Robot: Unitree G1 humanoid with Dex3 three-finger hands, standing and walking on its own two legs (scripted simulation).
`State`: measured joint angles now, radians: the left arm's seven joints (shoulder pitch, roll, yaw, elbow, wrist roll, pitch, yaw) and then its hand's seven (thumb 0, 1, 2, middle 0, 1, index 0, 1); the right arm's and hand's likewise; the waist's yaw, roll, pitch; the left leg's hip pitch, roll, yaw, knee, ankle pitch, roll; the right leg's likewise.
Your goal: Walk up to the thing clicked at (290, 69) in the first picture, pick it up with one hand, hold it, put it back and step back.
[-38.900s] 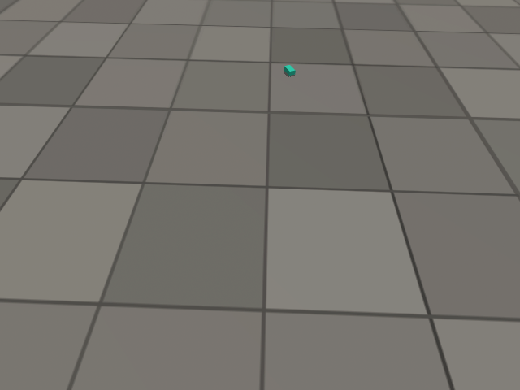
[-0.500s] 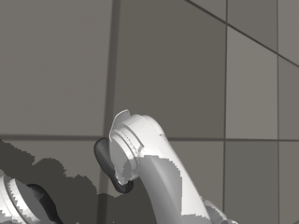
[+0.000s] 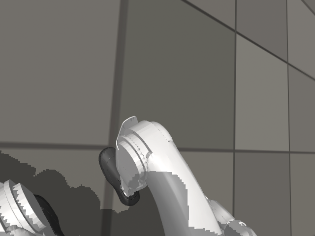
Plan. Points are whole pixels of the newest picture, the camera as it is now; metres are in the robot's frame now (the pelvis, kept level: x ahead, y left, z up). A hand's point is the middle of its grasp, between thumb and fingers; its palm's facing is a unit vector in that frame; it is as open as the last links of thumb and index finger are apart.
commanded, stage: rest palm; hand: left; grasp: from above
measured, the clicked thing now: out of the picture +0.53 +0.35 -0.30
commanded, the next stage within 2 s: close in 1.42 s
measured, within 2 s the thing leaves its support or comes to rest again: neither
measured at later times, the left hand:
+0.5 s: hand out of the picture +0.50 +0.33 -0.26, palm faces -0.48 -0.14 -0.87, open 12.0 cm
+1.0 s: hand out of the picture +0.50 +0.33 -0.26, palm faces -0.47 -0.12 -0.87, open 11.6 cm
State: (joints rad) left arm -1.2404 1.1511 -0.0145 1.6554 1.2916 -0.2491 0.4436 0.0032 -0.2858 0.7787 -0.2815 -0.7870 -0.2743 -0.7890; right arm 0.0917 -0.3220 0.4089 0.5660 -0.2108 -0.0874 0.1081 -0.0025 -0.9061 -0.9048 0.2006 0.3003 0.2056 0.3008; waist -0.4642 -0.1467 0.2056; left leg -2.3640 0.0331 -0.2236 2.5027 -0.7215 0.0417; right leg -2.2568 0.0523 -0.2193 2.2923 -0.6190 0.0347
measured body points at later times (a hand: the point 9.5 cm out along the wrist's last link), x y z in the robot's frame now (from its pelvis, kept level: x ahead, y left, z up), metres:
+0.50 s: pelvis +0.00 +0.00 +0.00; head +0.32 +0.13 +0.29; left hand +0.52 +0.33 -0.21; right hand +0.03 -0.25 -0.05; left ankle +0.06 +0.12 -0.28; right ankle +0.12 -0.11 -0.28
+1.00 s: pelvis +0.00 +0.00 +0.00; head +0.31 +0.14 +0.29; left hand +0.52 +0.33 -0.21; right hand +0.04 -0.24 -0.05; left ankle +0.06 +0.12 -0.28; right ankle +0.12 -0.11 -0.28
